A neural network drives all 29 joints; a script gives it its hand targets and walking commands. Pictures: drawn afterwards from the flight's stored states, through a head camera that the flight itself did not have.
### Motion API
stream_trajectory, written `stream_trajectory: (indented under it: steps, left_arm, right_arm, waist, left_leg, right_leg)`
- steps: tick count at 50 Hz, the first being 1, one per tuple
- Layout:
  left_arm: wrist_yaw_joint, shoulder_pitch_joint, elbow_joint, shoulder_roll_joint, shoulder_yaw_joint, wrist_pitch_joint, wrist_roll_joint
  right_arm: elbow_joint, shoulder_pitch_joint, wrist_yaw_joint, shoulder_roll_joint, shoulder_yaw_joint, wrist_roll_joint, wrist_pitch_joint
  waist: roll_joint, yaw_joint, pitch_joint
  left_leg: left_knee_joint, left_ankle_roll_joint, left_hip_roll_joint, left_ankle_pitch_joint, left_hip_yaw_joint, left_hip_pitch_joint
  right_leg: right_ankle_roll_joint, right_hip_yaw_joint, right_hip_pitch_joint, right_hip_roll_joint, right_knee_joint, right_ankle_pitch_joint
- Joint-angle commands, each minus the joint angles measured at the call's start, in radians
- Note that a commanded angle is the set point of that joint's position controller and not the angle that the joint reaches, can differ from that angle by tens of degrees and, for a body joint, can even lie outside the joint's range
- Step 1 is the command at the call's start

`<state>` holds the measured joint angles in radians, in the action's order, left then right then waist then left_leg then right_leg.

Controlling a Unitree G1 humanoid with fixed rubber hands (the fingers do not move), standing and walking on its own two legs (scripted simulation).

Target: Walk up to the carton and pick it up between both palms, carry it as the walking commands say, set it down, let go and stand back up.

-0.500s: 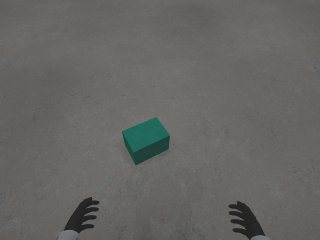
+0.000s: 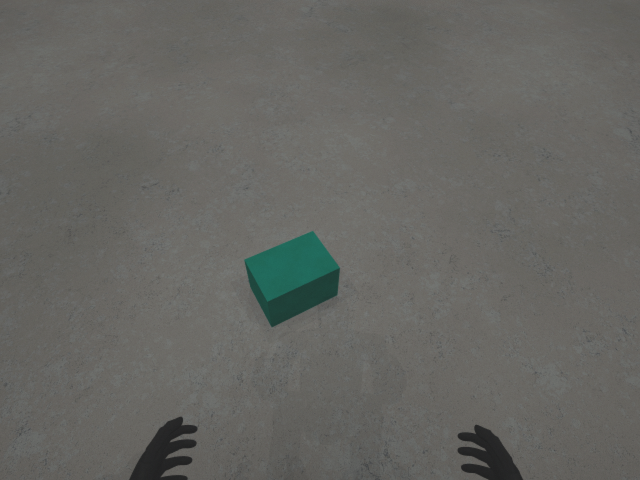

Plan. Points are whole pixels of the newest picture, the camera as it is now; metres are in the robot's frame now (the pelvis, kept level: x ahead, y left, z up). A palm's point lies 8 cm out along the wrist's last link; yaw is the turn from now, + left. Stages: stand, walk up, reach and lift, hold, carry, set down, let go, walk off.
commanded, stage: stand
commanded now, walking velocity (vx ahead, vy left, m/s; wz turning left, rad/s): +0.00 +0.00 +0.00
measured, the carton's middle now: (292, 278) +0.82 +0.11 -0.67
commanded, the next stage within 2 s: walk up in 0.54 s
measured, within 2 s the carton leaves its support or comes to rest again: neither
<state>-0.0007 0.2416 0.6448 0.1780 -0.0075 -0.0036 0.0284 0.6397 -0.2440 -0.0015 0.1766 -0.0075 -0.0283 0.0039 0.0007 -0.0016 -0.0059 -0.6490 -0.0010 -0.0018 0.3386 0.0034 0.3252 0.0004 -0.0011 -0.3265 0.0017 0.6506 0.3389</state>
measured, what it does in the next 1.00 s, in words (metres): lifts its left foot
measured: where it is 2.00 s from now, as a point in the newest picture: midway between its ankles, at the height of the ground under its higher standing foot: (309, 427)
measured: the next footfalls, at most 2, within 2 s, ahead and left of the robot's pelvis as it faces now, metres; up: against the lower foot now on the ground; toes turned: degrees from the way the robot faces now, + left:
left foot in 1.10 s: +0.13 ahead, +0.16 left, +0.00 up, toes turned +7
right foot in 1.48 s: +0.38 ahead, -0.10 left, +0.00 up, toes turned -6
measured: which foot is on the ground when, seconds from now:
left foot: down 0.00-0.84, up 0.86-1.00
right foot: down 0.00-1.00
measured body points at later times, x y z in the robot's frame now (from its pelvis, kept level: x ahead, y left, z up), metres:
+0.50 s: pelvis +0.00 +0.00 +0.00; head +0.01 +0.00 +0.45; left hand +0.12 +0.23 -0.11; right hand +0.12 -0.23 -0.11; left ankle +0.00 +0.12 -0.72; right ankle +0.00 -0.12 -0.72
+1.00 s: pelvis +0.04 +0.01 +0.02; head +0.05 +0.01 +0.47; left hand +0.02 +0.28 -0.11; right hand +0.21 -0.23 -0.09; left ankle +0.05 +0.14 -0.68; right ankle +0.01 -0.12 -0.72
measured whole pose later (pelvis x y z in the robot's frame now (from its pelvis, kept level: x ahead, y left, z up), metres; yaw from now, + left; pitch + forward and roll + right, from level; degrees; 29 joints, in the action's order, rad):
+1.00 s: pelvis +0.04 +0.01 +0.02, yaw +2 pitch +3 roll +1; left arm 0.01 0.44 0.88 0.25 -0.05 0.07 0.03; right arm 0.72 -0.22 0.06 0.24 -0.06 -0.04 -0.04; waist 0.01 -0.06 -0.05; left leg -0.81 0.03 -0.04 0.35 0.06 0.46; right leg -0.02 0.05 -0.19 0.07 0.43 0.29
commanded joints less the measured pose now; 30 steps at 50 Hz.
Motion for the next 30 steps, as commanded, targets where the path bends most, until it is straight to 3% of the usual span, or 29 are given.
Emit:
stream_trajectory:
  steps: [1,30]
  left_arm:
    - [-0.002,-0.012,-0.07,0.08,-0.023,0.015,0.0]
    - [-0.009,0.013,-0.013,0.076,-0.038,0.016,-0.002]
  right_arm:
    - [-0.071,0.012,-0.002,0.08,-0.024,0.0,-0.015]
    - [-0.017,-0.015,-0.009,0.076,-0.039,0.003,-0.016]
  waist:
    - [-0.001,0.0,-0.036]
    - [-0.001,-0.001,-0.022]
  left_leg:
    - [0.113,-0.029,-0.04,-0.144,-0.055,-0.012]
    - [0.14,-0.037,-0.046,-0.162,-0.062,-0.033]
  right_leg:
    - [0.028,-0.054,0.009,0.04,-0.113,-0.142]
    - [0.035,-0.064,0.027,0.045,-0.14,-0.159]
